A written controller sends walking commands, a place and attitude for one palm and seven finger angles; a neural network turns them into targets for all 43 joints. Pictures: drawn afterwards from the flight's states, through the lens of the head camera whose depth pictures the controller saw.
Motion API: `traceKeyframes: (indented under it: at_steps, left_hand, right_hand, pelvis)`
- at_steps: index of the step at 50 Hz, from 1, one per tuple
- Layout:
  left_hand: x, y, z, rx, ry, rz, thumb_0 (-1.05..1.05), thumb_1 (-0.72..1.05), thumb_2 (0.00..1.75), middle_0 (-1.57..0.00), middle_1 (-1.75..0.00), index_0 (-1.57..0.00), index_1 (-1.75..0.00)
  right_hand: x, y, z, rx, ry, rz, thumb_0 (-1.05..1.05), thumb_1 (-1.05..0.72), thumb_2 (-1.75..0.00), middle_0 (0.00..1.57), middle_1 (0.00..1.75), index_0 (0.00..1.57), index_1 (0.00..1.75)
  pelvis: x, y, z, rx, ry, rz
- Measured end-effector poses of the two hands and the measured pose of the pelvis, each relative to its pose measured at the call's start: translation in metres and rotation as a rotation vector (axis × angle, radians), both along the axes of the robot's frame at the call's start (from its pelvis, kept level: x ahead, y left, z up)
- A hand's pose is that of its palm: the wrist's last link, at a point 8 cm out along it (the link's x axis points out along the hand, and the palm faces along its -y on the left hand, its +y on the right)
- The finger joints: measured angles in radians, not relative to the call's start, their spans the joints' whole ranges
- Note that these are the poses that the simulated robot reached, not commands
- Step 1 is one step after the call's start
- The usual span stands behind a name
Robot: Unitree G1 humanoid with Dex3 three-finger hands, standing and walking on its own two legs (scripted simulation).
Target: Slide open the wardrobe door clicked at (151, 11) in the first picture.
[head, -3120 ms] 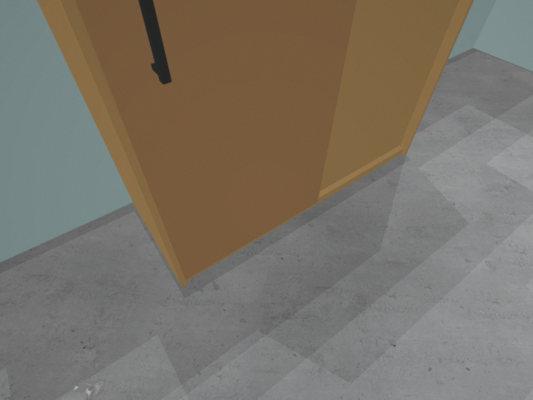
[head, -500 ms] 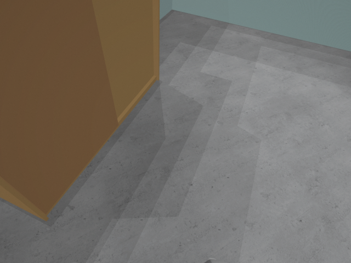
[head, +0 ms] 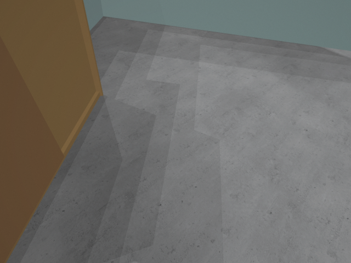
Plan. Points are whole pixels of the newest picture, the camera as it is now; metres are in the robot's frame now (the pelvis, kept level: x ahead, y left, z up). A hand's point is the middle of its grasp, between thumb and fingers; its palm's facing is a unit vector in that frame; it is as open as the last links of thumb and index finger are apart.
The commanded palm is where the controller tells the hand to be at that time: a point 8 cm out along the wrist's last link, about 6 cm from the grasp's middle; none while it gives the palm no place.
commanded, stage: walk to a spot facing it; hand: left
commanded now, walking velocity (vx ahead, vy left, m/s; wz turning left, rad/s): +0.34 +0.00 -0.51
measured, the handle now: out of the picture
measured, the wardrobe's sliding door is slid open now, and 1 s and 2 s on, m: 0.00 0.00 0.00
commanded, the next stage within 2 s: turn to face it in 0.50 s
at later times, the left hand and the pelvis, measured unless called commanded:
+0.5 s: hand (140, 187) +0.36 +0.12 -0.16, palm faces -0.34 -0.93 -0.12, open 7.4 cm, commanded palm none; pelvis +0.19 +0.01 +0.01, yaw -17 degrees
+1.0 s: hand (148, 160) +0.47 +0.11 -0.16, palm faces -0.19 -0.97 -0.17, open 7.3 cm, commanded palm none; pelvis +0.33 -0.03 +0.00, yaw -13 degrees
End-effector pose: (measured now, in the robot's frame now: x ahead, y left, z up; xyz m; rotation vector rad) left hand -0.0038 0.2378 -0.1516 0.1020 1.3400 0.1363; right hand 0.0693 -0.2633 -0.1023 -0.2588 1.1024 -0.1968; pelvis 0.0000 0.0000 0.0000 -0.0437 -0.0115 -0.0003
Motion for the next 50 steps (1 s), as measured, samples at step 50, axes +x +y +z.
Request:
traceKeyframes:
  at_steps: [50]
  left_hand:
    - [0.476, -0.073, 0.014, -0.004, -0.229, -0.265, 0.00, 0.91, 0.89, -0.20, -0.30, -0.20, -0.30]
  right_hand:
    - [0.255, -0.010, -0.024, 0.097, 0.101, -0.286, 0.00, -0.92, -0.90, 0.20, 0.30, 0.20, 0.30]
  pelvis:
    - [0.331, -0.033, -0.001, 0.005, -0.013, -0.223]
